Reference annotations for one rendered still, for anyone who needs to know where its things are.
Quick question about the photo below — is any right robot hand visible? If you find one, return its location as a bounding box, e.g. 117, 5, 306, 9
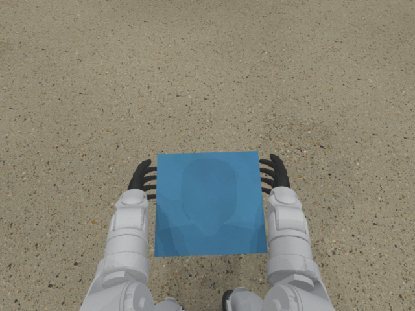
259, 154, 291, 195

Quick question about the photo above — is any robot right forearm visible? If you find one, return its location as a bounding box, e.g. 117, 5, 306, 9
266, 187, 333, 306

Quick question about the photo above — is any right robot thigh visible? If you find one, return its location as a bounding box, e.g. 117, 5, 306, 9
226, 291, 263, 311

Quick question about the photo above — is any carton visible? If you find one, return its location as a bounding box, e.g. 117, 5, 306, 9
154, 151, 268, 257

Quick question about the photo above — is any robot right upper arm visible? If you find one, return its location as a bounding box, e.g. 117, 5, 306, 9
261, 283, 335, 311

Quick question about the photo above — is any robot left upper arm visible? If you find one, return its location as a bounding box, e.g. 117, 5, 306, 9
80, 281, 155, 311

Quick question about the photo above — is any left robot hand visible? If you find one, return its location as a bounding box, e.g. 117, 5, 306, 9
127, 159, 157, 200

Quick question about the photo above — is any right robot shin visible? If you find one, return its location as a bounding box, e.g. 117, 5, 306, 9
230, 287, 246, 297

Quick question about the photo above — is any robot left forearm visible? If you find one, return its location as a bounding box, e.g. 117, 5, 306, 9
83, 189, 149, 302

